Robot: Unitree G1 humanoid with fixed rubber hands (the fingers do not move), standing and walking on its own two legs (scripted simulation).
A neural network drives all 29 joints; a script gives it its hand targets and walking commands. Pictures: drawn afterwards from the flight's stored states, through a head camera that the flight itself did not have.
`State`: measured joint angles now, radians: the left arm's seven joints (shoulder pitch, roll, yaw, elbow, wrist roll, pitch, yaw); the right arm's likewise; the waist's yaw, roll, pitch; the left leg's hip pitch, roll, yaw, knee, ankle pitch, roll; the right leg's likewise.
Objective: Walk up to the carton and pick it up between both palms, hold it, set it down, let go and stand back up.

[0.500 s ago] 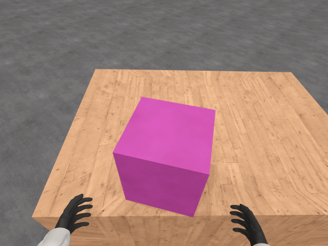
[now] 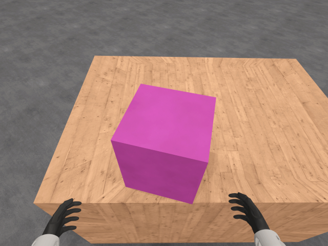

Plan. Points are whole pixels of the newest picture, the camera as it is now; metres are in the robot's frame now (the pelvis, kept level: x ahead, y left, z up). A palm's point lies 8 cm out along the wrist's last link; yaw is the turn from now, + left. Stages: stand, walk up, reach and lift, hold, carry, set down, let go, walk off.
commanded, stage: stand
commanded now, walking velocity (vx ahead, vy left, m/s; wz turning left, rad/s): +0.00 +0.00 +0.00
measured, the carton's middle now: (167, 145) +0.38 +0.00 +0.00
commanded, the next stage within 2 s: none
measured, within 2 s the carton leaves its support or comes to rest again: neither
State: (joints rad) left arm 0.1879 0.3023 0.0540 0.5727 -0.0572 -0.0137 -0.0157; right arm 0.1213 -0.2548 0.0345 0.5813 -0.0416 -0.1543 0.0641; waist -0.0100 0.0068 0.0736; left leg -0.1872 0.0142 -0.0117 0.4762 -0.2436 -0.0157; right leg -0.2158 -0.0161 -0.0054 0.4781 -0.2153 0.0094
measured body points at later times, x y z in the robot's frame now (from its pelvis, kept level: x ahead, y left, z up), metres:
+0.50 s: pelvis +0.00 +0.00 +0.00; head +0.01 +0.00 +0.45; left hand +0.14 +0.29 -0.10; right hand +0.20 -0.22 -0.06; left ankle +0.01 +0.13 -0.74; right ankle +0.03 -0.12 -0.74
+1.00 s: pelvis +0.00 +0.00 +0.00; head +0.01 +0.00 +0.45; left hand +0.13 +0.29 -0.10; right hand +0.20 -0.23 -0.06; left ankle +0.01 +0.13 -0.74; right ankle +0.03 -0.12 -0.74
